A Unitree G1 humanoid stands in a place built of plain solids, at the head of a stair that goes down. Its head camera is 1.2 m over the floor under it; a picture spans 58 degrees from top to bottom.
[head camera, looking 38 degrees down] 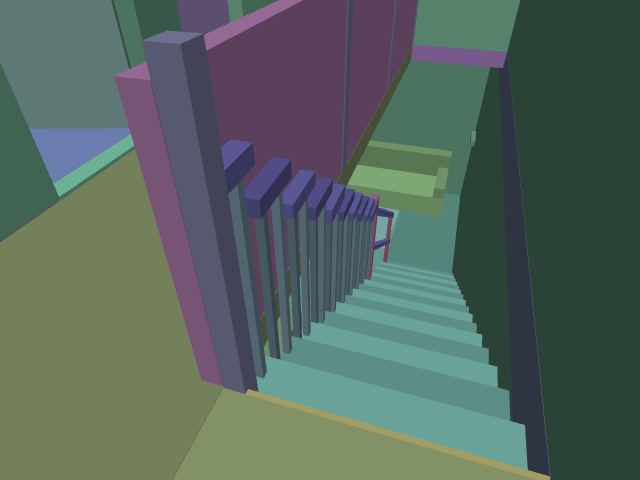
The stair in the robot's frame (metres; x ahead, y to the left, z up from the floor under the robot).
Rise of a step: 0.17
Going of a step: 0.25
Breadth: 0.95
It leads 17 degrees to the right of straight ahead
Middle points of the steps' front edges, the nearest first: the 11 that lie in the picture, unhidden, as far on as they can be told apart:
0.66 -0.16 0.00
0.90 -0.23 -0.17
1.14 -0.31 -0.35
1.38 -0.38 -0.52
1.62 -0.46 -0.69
1.86 -0.53 -0.87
2.10 -0.61 -1.04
2.34 -0.68 -1.21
2.58 -0.76 -1.39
2.82 -0.83 -1.56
3.06 -0.91 -1.73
